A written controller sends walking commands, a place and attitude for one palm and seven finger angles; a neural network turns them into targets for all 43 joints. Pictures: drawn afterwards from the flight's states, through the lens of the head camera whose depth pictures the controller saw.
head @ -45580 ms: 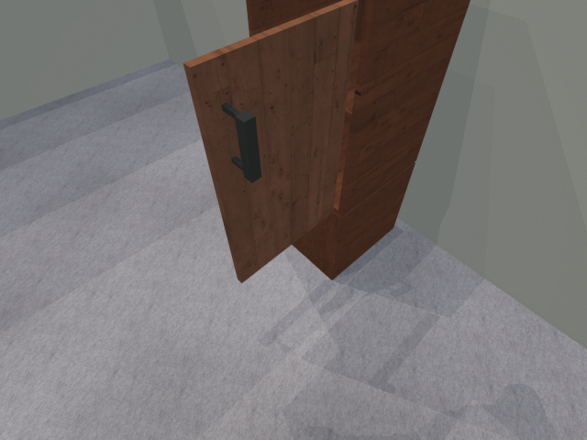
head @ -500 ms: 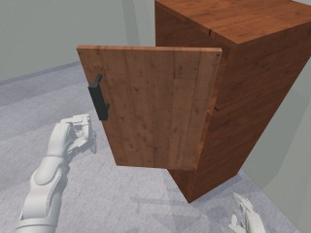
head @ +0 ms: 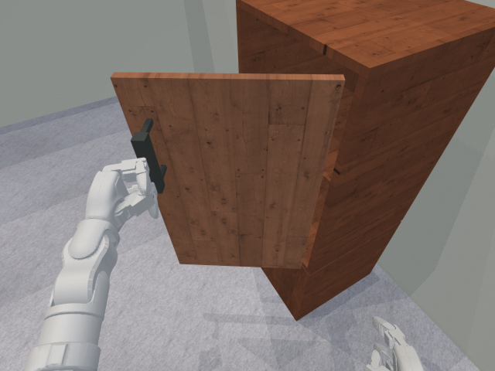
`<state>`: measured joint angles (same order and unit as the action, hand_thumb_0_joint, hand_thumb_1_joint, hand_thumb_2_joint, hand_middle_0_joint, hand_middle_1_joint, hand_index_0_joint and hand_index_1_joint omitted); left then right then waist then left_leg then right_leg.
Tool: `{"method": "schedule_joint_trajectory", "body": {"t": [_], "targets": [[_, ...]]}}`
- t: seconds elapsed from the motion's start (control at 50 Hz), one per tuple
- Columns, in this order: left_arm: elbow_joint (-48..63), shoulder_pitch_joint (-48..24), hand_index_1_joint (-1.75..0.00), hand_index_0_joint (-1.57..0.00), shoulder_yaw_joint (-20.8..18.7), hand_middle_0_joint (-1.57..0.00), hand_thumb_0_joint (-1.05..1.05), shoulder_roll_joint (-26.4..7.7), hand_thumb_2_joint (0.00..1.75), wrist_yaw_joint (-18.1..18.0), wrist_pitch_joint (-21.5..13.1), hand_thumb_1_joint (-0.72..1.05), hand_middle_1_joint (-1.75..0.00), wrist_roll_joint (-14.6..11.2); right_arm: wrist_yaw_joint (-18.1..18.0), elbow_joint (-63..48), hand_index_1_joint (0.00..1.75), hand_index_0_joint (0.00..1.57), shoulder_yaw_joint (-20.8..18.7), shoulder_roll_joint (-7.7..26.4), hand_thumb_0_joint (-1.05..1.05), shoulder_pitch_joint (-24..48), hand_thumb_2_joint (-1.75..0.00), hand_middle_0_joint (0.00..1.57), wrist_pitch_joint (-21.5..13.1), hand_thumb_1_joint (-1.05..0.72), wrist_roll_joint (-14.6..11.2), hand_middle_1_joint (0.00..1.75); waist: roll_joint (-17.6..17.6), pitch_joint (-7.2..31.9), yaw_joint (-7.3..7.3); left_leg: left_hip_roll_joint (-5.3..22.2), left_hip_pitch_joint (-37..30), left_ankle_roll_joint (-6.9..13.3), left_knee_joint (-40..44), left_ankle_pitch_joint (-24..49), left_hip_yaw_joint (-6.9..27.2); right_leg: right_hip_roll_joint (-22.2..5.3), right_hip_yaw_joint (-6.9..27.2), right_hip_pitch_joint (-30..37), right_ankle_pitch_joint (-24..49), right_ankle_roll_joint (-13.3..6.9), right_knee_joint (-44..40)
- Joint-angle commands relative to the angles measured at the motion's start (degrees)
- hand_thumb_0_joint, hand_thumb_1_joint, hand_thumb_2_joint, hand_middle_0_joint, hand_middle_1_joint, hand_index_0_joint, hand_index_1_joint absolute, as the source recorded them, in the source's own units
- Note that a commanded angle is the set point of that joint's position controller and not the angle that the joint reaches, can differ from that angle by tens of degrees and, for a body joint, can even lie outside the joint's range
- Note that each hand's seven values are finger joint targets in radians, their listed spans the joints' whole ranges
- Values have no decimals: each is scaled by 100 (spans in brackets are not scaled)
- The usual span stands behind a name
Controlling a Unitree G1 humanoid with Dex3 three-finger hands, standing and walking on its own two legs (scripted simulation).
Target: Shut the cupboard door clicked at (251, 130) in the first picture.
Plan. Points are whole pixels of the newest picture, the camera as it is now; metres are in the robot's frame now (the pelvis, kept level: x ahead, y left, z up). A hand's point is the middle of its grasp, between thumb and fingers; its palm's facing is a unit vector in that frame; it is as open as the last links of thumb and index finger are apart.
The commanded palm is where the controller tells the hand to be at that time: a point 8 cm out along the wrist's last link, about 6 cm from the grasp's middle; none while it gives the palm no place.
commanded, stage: bring the fist close to the handle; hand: left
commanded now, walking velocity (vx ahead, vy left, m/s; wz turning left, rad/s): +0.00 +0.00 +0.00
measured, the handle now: (152, 156) +0.44 +0.20 +0.12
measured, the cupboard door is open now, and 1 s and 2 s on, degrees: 57 51 36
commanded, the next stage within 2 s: push the door shut along its arc in 0.28 s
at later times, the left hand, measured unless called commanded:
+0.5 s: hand (158, 193) +0.35 +0.16 +0.13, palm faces -0.01 -1.00 -0.03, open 3.1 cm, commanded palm +0.33 +0.22 +0.13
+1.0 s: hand (164, 172) +0.40 +0.17 +0.12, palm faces -0.11 -0.99 -0.04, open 3.2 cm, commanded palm +0.40 +0.20 +0.13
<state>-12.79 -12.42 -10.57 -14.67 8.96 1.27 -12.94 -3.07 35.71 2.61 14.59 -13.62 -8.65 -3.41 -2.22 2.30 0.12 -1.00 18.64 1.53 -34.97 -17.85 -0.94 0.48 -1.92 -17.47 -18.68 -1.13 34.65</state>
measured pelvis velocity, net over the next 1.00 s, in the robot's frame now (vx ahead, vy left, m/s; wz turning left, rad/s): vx -0.01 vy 0.00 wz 0.03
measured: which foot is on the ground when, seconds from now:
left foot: down 0.00-1.00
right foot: down 0.00-1.00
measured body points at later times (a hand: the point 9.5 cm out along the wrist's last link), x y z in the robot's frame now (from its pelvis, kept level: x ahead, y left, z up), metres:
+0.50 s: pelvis +0.00 +0.00 +0.00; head +0.00 -0.02 +0.45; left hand +0.35 +0.22 +0.13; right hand +0.16 -0.24 -0.09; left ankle +0.00 +0.10 -0.73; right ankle -0.01 -0.11 -0.73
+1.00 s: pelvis -0.01 +0.00 +0.00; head +0.02 -0.01 +0.44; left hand +0.40 +0.22 +0.13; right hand +0.12 -0.26 -0.11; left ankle +0.00 +0.10 -0.73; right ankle -0.01 -0.11 -0.73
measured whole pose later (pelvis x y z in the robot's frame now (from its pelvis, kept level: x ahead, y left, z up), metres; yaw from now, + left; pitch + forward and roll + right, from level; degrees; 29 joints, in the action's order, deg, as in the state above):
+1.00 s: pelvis -0.01 +0.00 +0.00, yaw +2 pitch +4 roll +0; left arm -42.0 -34.4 -8.7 -19.2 16.5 -7.1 -13.1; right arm -3.9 38.8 2.1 16.2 -16.2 -6.7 -3.6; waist -2.4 1.3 1.8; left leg -1.7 23.8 1.5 -37.2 -17.7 0.9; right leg -0.1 -3.9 -21.7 -19.0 -1.3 36.4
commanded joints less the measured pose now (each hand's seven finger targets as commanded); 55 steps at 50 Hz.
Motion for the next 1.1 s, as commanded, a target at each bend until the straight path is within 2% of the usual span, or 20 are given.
{"method": "schedule_joint_trajectory", "body": {"t": [0.0, 0.06, 0.1, 0.16, 0.2, 0.24, 0.28, 0.32, 0.38, 0.44, 0.5, 0.54, 0.66, 0.7, 0.74, 0.8, 0.88, 0.9, 0.98, 1.08], "targets": [[1274, -1603, -150, -130, -380, -130, 0, -955, 90, 9, -423, 90, -150, -44, -34, -938, 30, 20, -252, 672, 0, 518, -90, 20, -253, -90, -5, 30, 224, 1280, -90, 64, -617, 9, 414, 1451, 194, -9, -7, 334, 1649, -25, -401], [1364, -1663, -150, -130, -400, -130, 0, -913, 90, -25, -445, 90, -150, -74, -34, -947, 30, 20, -265, 660, 0, 523, -90, 20, -238, -90, -6, 30, 203, 1293, -70, 46, -648, 17, 422, 1365, 154, 0, 12, 307, 1642, -9, -433], [1346, -1555, -150, -130, -619, -130, 0, -1176, 90, -57, -472, 90, -150, -55, -48, -938, 30, 20, -266, 696, 0, 503, -90, 20, -216, -90, 25, 30, 308, 1321, -103, 50, -587, 31, 406, 1367, 142, -14, 54, 408, 1676, 2, -448], [1212, -1952, -150, -130, -445, -130, 0, -1012, 90, -27, -493, 90, -150, -70, -83, -906, 30, 20, -241, 664, 0, 557, -90, 20, -190, -90, -9, 30, 228, 1073, 15, 34, -545, 40, 444, 1080, 142, -6, 72, 199, 1398, 12, -524], [1125, -2101, -150, -130, -498, -130, 0, -1151, 90, -6, -520, 90, -150, -60, -110, -879, 30, 20, -250, 699, 0, 524, -90, 20, -185, -90, -1, 30, 260, 1114, 26, 36, -542, 50, 423, 989, 146, -13, 109, 221, 1268, 14, -558], [1089, -2337, -150, -130, -331, -130, 0, -1009, 90, 46, -555, 90, -150, -63, -133, -868, 30, 20, -235, 669, 0, 546, -90, 20, -193, -90, -23, 30, 87, 1131, 90, 30, -608, 44, 446, 933, 171, -9, 85, 142, 1193, -2, -562], [1122, -2385, -150, -130, -202, -130, 0, -881, 90, 79, -607, 90, -150, -67, -136, -875, 30, 20, -244, 662, 0, 532, -90, 20, -233, -90, -21, 30, -122, 1289, 58, 25, -738, 27, 427, 1052, 199, 3, 63, 154, 1303, -30, -506], [851, -2196, -150, -130, -276, -130, 0, -931, 90, 88, -578, 90, -150, -98, -132, -849, 30, 20, -245, 691, 0, 492, -90, 20, -235, -90, -19, 30, 227, 1237, 54, 32, -623, 47, 411, 1013, 196, -7, 76, 176, 1319, 3, -535], [848, -2049, -150, -130, -308, -130, 0, -935, 90, 108, -567, 90, -150, -84, -107, -879, 30, 20, -258, 693, 0, 478, -90, 20, -224, -90, -16, 30, 140, 1389, -17, 19, -667, 33, 411, 1205, 190, -10, 51, 273, 1542, -16, -469], [500, -2518, -150, -130, -362, -130, 0, -1111, 90, 137, -514, 90, -150, -49, -119, -820, 30, 20, -240, 727, 0, 424, -90, 20, -146, -90, -22, 30, 341, 1117, 105, 18, -495, 53, 401, 1057, 173, -26, 85, 153, 1453, 21, -514], [277, -3044, -150, -130, -664, -130, 0, -1570, 90, 168, -598, 90, -150, -35, -176, -774, 30, 20, -243, 780, 0, 390, -90, 20, -82, -90, 4, 30, 368, 1214, 133, 14, -465, 76, 369, 964, 169, -41, 172, 197, 1303, 22, -550], [133, -3255, -150, -130, -563, -130, 0, -1467, 90, 285, -684, 90, -150, -63, -181, -805, 30, 20, -226, 746, 0, 400, -90, 20, -71, -90, -13, 30, 204, 1353, 127, 6, -494, 65, 374, 1033, 163, -42, 179, 246, 1417, -2, -506], [-398, -4017, -150, -130, -246, -130, 0, -1316, 90, 585, -893, 90, -150, -107, -178, -696, 30, 20, -254, 796, 0, 179, -90, 20, -79, -90, -32, 30, -25, 1495, 315, -1, -669, 55, 261, 1192, 247, -11, 118, -29, 1594, -33, -408], [-583, -4107, -150, -130, -277, -130, 0, -1424, 90, 636, -943, 90, -150, -104, -178, -653, 30, 20, -279, 850, 0, 84, -90, 20, -67, -90, -17, 30, 172, 1608, 329, 4, -685, 70, 228, 1278, 274, -5, 108, 20, 1647, -33, -384], [-597, -4243, -150, -130, -134, -130, 0, -1261, 90, 710, -1009, 90, -150, -119, -158, -665, 30, 20, -295, 845, 0, 59, -90, 20, -70, -90, -28, 30, 111, 1752, 340, 4, -768, 60, 225, 1369, 298, 0, 72, -24, 1718, -44, -338], [-857, -4461, -150, -130, -90, -130, 0, -1293, 90, 743, -1094, 90, -150, -112, -152, -576, 30, 20, -315, 894, 0, -44, -90, 20, -57, -90, -13, 30, 257, 1705, 402, 10, -764, 78, 178, 1380, 315, 9, 71, -104, 1707, -37, -338], [-1141, -5230, -150, -130, 212, -130, 0, -1094, 90, 850, -1251, 90, -150, -81, -147, -461, 30, 20, -316, 906, 0, -80, -90, 20, -65, -90, -26, 30, -8, 1615, 564, 5, -852, 52, 195, 1081, 408, 33, 30, -523, 1322, -58, -344], [-1335, -5254, -150, -130, 205, -130, 0, -1125, 90, 858, -1262, 90, -150, -76, -154, -430, 30, 20, -325, 935, 0, -127, -90, 20, -55, -90, -11, 30, 201, 1585, 582, 10, -788, 75, 184, 1019, 411, 38, 32, -517, 1241, -51, -364], [-1816, -5938, -150, -130, 303, -130, 0, -1103, 90, 976, -1384, 90, -150, -77, -152, -299, 30, 20, -312, 963, 0, -219, -90, 20, -76, -90, -17, 30, 5, 1644, 707, 1, -837, 50, 144, 940, 486, 40, 5, -806, 1117, -72, -289], [-2576, -6523, -150, -130, 429, -130, 0, -1004, 90, 1081, -1544, 90, -150, -49, -130, -152, 30, 20, -314, 1007, 0, -403, -90, 20, -110, -90, 11, 30, 25, 1654, 829, 21, -788, 29, 72, 771, 580, 59, -28, -1169, 869, -80, -192]]}}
